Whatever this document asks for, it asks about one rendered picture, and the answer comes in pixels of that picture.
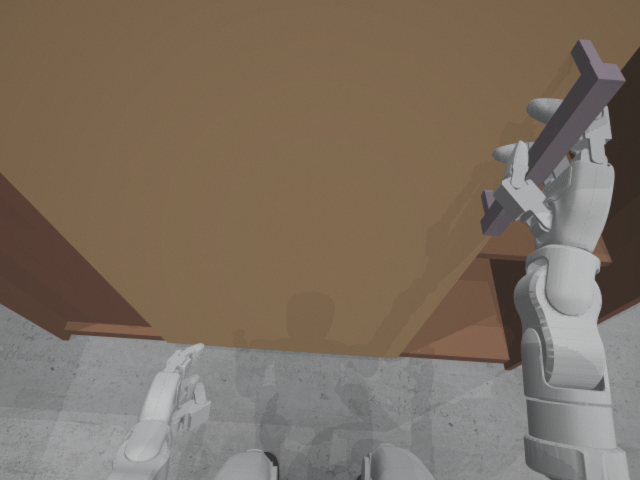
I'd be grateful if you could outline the left robot forearm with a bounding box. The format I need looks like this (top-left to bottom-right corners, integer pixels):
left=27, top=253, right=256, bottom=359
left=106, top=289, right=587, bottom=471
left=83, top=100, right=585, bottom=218
left=105, top=420, right=172, bottom=480

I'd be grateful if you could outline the robot right hand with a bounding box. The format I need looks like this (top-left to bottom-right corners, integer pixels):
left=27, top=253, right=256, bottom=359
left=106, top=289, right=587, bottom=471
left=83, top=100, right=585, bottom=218
left=492, top=98, right=615, bottom=254

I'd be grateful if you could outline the robot left shin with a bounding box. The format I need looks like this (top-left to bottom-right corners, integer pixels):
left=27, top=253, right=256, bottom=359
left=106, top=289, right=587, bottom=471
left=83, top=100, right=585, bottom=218
left=246, top=449, right=271, bottom=462

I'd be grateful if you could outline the robot left hand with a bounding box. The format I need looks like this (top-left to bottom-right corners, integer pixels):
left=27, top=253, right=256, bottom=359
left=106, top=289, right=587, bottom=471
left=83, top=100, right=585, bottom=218
left=137, top=343, right=211, bottom=438

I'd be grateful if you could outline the robot left thigh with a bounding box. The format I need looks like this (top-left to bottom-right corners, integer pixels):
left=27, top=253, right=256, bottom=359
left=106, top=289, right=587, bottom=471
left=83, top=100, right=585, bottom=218
left=212, top=452, right=278, bottom=480

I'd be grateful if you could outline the wardrobe door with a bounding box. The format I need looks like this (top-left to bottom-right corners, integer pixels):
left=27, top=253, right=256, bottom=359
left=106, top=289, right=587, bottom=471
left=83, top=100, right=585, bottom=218
left=0, top=0, right=640, bottom=358
left=0, top=173, right=151, bottom=327

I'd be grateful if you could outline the handle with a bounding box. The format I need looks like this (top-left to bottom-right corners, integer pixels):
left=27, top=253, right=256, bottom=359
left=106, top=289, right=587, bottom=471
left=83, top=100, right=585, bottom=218
left=480, top=39, right=626, bottom=236

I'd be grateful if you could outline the right robot forearm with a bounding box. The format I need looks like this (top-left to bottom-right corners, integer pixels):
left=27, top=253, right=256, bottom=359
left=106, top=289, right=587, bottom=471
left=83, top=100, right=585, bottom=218
left=514, top=244, right=630, bottom=480

